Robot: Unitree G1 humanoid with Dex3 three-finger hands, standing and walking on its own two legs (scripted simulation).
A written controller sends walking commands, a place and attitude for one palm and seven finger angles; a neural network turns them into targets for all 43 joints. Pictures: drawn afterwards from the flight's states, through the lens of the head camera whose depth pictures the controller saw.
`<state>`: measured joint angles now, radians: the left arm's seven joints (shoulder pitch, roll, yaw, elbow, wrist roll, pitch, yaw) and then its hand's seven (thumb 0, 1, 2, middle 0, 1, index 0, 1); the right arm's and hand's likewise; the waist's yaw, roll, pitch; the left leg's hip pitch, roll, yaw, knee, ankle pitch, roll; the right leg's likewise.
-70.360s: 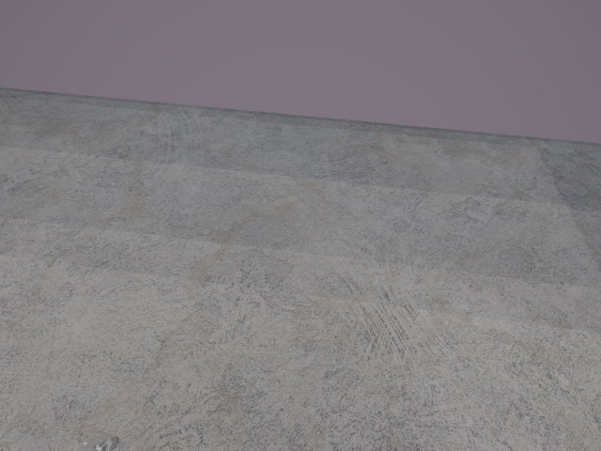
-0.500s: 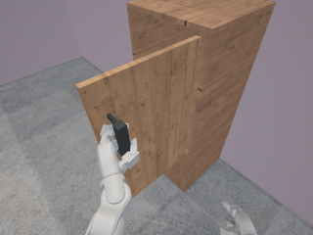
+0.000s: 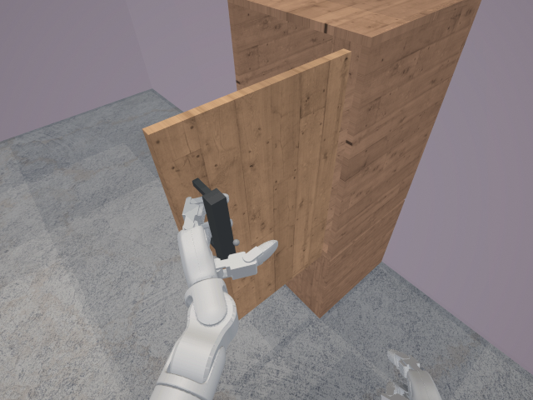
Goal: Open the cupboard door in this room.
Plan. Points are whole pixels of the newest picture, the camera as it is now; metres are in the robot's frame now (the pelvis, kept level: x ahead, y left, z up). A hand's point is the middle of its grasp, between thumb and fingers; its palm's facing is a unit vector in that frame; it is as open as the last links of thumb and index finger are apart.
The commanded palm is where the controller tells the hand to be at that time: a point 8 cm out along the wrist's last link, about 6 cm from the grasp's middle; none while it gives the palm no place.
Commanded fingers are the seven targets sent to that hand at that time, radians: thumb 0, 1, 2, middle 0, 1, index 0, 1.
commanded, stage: open thumb and fingers to let go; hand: left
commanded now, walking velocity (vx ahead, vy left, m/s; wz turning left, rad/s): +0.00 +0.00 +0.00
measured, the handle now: (213, 223) +0.36 +0.11 +0.10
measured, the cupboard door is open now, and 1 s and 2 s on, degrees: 89 90 89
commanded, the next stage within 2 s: slide the hand sideways off the handle in 0.38 s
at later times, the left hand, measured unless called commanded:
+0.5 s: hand (229, 234) +0.33 +0.08 +0.11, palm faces +0.34 -0.94 -0.01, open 14.6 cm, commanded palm +0.29 +0.11 +0.10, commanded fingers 0.00 -0.50 0.30 -0.15 -0.30 -0.15 -0.30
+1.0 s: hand (226, 262) +0.29 +0.08 +0.10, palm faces -0.10 -0.99 +0.00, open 16.1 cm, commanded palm +0.25 +0.15 +0.10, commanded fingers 0.00 -0.50 0.30 -0.15 -0.30 -0.15 -0.30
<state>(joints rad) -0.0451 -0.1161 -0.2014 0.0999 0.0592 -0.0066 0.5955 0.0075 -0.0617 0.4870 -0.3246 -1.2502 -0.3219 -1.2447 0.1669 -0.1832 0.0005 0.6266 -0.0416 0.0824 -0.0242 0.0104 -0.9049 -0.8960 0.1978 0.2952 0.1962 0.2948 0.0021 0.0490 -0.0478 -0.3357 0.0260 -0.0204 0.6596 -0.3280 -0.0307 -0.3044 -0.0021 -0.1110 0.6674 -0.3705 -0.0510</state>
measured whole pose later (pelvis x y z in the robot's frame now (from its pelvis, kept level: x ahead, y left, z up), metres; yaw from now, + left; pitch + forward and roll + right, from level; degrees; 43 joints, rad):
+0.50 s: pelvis -0.01 +0.03 +0.00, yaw +0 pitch +1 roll +0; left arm -0.17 -0.13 -0.23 0.19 0.07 0.02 0.63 -0.01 -0.50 0.30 -0.40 -0.67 -0.38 -0.69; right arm 0.16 -0.16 0.01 0.64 -0.04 0.11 -0.01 0.01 -0.90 -0.90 0.20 0.30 0.20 0.29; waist 0.02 0.03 -0.05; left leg -0.39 0.00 0.00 0.71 -0.34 0.00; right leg -0.35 -0.03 -0.09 0.69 -0.36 -0.02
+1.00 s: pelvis -0.01 +0.03 +0.00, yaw -3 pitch +0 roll +0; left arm 0.03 0.04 -0.17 0.04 -0.07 -0.07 0.11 -0.01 -0.50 0.30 -0.20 -0.35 -0.19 -0.34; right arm 0.22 -0.19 0.05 0.54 0.01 0.02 -0.02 0.01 -0.90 -0.90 0.20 0.30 0.20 0.30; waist 0.00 0.02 -0.03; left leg -0.33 0.02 0.04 0.66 -0.33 0.00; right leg -0.32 -0.01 -0.05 0.66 -0.35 -0.02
